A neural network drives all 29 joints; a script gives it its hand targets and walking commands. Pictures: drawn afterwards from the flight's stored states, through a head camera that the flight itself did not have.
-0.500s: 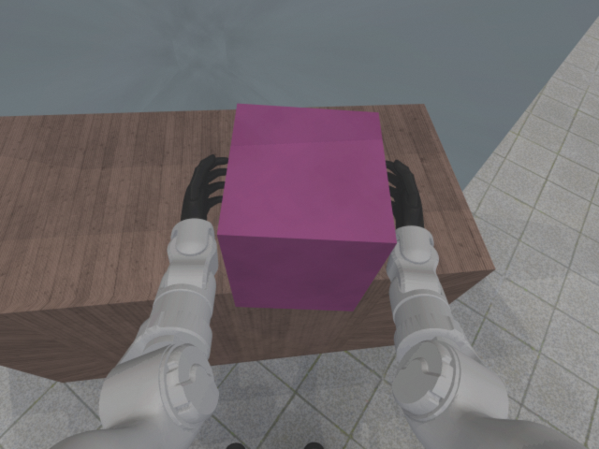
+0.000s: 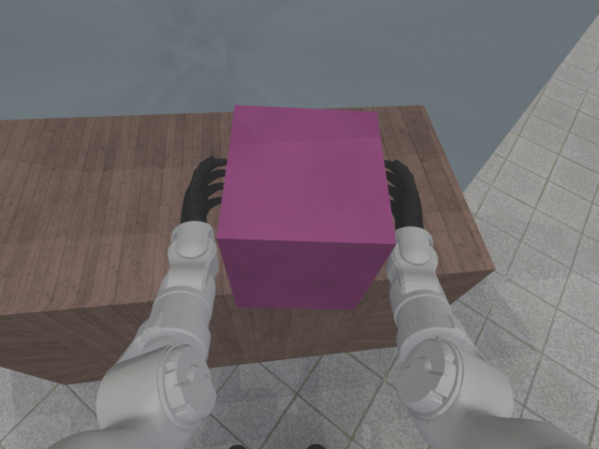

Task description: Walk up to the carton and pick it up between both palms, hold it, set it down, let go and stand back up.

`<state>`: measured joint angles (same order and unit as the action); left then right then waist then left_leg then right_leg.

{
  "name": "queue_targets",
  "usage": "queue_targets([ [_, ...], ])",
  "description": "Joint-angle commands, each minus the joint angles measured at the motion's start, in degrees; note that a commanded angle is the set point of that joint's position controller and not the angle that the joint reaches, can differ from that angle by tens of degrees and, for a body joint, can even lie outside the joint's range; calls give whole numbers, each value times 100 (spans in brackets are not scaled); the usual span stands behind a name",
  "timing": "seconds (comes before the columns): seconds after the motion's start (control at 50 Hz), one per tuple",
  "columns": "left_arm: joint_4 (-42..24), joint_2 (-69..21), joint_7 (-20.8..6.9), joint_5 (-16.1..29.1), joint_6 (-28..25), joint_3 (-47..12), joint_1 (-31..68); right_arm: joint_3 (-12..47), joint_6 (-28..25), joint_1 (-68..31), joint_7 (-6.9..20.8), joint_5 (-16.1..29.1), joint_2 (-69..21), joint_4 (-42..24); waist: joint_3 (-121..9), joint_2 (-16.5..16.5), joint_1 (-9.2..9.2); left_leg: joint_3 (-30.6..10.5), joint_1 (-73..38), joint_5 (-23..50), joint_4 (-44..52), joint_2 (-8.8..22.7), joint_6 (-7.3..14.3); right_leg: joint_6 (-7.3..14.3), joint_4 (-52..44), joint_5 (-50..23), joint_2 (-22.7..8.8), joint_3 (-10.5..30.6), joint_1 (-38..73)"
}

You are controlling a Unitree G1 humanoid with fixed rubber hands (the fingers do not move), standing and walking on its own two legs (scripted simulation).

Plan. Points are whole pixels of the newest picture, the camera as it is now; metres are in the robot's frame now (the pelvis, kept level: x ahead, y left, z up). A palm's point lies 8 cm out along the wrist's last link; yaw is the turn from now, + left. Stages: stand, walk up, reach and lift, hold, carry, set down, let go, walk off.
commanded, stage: reach and lift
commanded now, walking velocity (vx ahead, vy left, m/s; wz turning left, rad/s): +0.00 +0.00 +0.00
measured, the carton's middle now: (300, 218) +0.43 -0.02 -0.02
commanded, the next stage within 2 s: none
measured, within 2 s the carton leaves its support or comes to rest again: leaves its support in 0.06 s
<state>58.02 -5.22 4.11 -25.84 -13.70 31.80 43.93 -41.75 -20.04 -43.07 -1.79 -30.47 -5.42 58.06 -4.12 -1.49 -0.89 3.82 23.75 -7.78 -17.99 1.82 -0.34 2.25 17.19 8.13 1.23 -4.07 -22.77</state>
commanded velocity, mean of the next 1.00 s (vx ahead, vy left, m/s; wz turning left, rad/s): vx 0.00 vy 0.00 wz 0.00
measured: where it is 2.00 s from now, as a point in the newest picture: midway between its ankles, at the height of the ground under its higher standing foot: outside the picture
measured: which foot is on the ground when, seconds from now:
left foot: down 0.00-1.00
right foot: down 0.00-1.00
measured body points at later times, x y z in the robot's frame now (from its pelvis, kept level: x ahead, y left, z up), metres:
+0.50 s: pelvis -0.01 +0.00 +0.00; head +0.05 +0.01 +0.45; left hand +0.41 +0.14 +0.04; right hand +0.41 -0.15 +0.05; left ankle -0.01 +0.12 -0.75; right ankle -0.01 -0.09 -0.75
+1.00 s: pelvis -0.02 +0.01 +0.00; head +0.00 +0.03 +0.45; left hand +0.40 +0.14 +0.09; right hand +0.39 -0.15 +0.09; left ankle -0.01 +0.12 -0.75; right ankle -0.01 -0.09 -0.75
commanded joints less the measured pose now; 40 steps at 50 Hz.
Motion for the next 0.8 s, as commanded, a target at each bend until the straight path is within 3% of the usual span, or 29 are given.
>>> queue_targets([
  [0.0, -177, -2518, -302, -78, -317, -1369, 3089, 1729, -579, -2956, 705, -292, -2545, 215, -3599, 188, 42, 192, -1039, 1972, -212, 110, -95, -322, 461, -3142, -173, -144, 2024],
  [0.14, 20, -2506, -438, 8, -315, -1380, 2954, 1993, -511, -2745, 603, -167, -2668, 509, -3235, -72, -24, 175, -740, 1603, -29, 47, -15, -374, 478, -3467, -191, -50, 2549],
  [0.18, 34, -2498, -455, 7, -300, -1426, 2994, 2082, -481, -2783, 568, -120, -2700, 509, -3196, 10, -1, 207, -646, 1346, 28, 20, 0, -374, 445, -3377, -226, -2, 2618],
  [0.22, -259, -2526, -402, 140, -360, -1615, 3225, 2160, -540, -2906, 569, -30, -2759, 392, -3572, 113, -10, 217, -795, 1547, -45, 20, -55, -366, 467, -3463, -201, -16, 2588],
  [0.3, -244, -2638, -333, 164, -317, -1777, 3270, 2332, -486, -2940, 547, 77, -2762, 394, -3508, 206, -11, 223, -886, 1601, -59, 17, -133, -309, 400, -3268, -162, -40, 2526],
  [0.52, -380, -2670, -448, 358, 161, -1955, 2938, 2728, -125, -2907, 502, 576, -2677, 201, -3031, 77, 68, 169, -1208, 1361, 46, -17, -67, -310, 233, -2832, -109, -8, 2570],
  [0.6, -766, -2800, -418, 491, 265, -2229, 3184, 2930, -38, -3026, 504, 776, -2701, 34, -3128, 135, 30, 185, -1486, 1472, -15, -16, -132, -286, 163, -2636, -73, -45, 2438],
  [0.7, -882, -2786, -507, 584, 640, -2289, 3030, 3054, 219, -2977, 470, 997, -2644, -130, -2753, 1, -6, 129, -1527, 1044, 76, -56, -26, -303, 82, -2360, -76, 35, 2509],
  [0.78, -1121, -2831, -551, 580, 963, -2328, 2887, 3312, 417, -3016, 489, 1318, -2599, -293, -2562, 75, 84, 167, -1755, 1108, 122, -79, -31, -296, 43, -2309, -90, 16, 2595],
])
